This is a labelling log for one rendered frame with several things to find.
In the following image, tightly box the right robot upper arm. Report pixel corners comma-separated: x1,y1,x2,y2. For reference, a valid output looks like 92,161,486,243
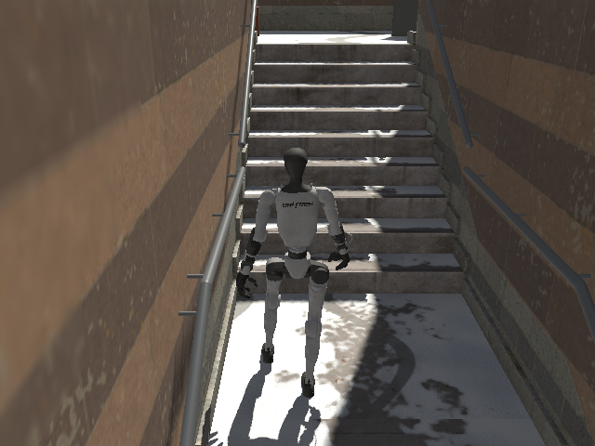
315,187,342,236

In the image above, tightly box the robot left hand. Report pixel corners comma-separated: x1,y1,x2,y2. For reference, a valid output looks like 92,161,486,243
236,271,258,299

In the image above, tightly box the left robot forearm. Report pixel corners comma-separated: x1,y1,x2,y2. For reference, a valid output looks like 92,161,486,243
239,228,261,275

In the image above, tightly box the left robot shin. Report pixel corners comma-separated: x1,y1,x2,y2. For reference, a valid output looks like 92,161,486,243
264,293,277,351

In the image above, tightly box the robot right foot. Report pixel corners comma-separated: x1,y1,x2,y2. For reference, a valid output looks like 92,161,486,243
301,372,315,398

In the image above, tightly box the right robot forearm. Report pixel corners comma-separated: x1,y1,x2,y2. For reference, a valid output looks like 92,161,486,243
332,221,349,255

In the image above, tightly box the robot right hand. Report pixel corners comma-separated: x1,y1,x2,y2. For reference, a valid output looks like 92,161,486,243
328,252,350,270

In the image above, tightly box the left robot upper arm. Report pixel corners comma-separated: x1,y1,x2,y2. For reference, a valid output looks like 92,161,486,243
253,189,277,243

